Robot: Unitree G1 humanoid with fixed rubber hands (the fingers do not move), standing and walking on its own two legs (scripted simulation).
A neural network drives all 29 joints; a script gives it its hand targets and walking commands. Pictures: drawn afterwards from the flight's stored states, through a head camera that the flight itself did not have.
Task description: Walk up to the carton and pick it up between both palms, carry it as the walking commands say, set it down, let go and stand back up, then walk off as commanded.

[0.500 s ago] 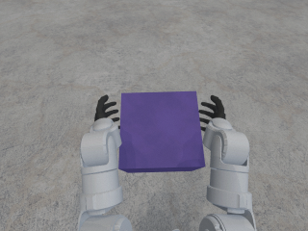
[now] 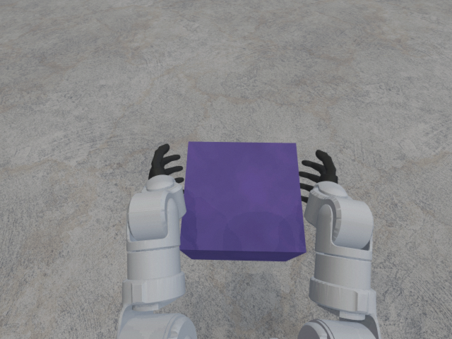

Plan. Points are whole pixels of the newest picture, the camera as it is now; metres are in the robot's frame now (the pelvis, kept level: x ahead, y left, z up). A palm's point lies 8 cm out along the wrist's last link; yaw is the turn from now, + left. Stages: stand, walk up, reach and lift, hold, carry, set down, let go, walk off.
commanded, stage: carry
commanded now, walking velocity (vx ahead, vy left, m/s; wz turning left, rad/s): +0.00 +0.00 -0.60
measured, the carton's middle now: (240, 205) +0.36 -0.03 +0.02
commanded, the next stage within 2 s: none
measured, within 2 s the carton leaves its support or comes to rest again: neither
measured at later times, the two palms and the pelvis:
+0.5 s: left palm (181, 198) +0.30 +0.07 +0.14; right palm (373, 230) +0.23 -0.19 +0.14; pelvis -0.06 +0.02 +0.01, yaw -17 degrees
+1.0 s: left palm (265, 248) +0.23 -0.05 +0.11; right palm out of the picture +0.08 -0.27 +0.12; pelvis -0.13 +0.03 -0.01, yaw -34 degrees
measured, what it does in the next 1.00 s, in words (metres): walks backwards, turning right: left foot, then right foot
